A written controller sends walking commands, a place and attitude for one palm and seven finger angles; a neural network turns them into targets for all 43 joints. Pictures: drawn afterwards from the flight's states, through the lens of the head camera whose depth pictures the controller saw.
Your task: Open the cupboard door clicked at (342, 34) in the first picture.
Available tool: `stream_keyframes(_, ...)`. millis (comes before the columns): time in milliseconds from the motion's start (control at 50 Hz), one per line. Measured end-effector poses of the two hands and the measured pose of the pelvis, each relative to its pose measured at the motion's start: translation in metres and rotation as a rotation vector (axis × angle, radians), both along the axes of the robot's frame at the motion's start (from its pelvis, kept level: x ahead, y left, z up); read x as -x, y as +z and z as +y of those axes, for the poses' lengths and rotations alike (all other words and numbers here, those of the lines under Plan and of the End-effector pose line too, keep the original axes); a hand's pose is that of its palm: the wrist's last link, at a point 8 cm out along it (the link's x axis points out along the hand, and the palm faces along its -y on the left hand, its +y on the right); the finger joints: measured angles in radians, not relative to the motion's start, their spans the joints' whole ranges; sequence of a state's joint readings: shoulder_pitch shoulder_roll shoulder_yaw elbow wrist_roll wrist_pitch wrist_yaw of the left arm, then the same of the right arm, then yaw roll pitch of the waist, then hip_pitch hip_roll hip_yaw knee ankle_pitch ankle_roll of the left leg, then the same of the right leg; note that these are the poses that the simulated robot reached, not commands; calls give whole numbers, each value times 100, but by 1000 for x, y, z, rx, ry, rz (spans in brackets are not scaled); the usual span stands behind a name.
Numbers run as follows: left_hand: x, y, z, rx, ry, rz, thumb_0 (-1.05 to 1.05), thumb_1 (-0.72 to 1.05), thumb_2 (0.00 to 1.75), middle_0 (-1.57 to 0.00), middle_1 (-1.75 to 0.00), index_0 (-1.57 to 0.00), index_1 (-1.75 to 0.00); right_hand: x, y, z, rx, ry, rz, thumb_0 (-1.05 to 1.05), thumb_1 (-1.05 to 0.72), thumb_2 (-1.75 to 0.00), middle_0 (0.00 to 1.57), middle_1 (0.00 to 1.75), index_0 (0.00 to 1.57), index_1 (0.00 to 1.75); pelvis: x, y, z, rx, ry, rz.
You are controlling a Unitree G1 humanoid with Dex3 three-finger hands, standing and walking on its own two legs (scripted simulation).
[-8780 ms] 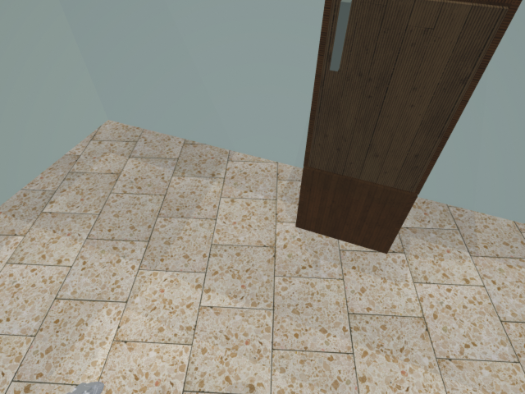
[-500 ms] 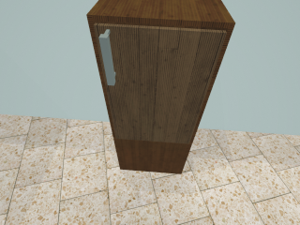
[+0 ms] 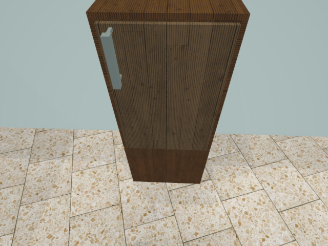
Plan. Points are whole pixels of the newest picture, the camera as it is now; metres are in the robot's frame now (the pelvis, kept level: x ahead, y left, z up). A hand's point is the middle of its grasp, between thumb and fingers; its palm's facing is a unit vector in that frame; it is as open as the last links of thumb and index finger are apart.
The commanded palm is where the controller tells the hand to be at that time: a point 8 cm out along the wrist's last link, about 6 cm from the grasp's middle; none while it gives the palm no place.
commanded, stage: come to a stop and stand still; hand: left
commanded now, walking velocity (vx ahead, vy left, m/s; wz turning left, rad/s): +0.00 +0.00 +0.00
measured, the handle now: (113, 59) +0.58 +0.17 +0.16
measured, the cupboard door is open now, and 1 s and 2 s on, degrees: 0 0 0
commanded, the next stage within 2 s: look again from close up in 0.36 s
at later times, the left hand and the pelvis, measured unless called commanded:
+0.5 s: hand out of the picture +0.02 +0.20 -0.16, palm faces -0.03 -0.96 -0.26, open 7.4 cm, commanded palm none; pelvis -0.01 +0.00 +0.01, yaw -1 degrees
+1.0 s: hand out of the picture +0.07 +0.19 -0.15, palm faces -0.02 -0.96 -0.28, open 7.4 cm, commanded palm none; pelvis +0.02 -0.02 +0.01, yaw +0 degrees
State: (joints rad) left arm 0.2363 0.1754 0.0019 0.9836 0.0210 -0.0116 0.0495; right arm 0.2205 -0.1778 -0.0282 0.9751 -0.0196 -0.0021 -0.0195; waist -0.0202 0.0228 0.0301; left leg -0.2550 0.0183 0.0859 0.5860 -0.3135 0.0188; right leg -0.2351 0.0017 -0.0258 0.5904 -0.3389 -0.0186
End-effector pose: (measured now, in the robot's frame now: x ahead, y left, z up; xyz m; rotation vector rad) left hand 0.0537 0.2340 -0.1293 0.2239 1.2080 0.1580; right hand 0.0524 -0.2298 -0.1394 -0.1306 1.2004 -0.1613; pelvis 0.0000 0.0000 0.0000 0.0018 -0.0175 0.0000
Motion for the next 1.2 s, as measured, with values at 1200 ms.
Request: stream_keyframes(1200, -90, 113, 14, -37, 136, -697, 1, 87, 89, -20, -32, -21, -32, -59, 33, -45, 98, 50, -290, 1, -91, -90, 21, 30, 20, 30, -13, 5, -20, -15, 43, 37)
